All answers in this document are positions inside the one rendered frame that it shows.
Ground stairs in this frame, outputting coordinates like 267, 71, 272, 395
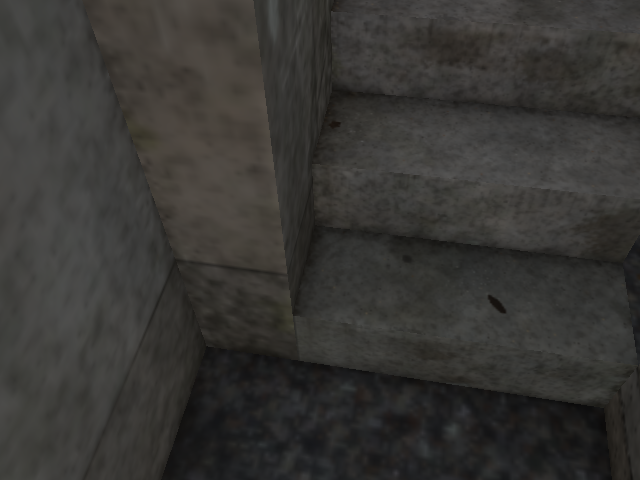
293, 0, 640, 408

